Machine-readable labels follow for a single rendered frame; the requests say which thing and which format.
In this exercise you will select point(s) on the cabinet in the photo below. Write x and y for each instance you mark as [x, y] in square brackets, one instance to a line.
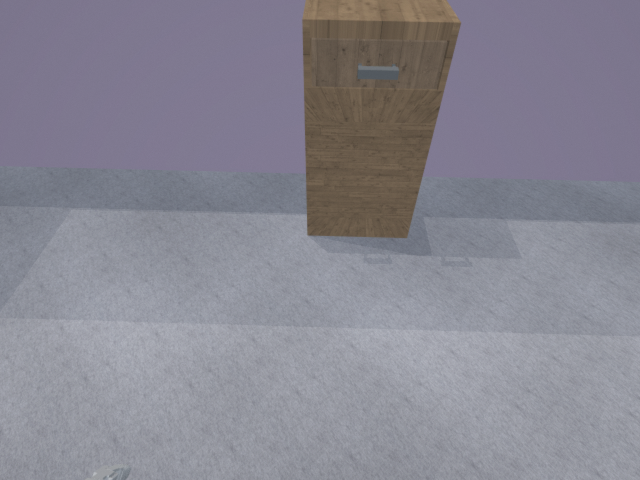
[366, 148]

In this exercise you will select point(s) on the drawer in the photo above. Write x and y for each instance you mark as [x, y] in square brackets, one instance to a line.
[335, 62]

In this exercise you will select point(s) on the handle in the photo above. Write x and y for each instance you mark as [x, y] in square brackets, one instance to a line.
[378, 72]

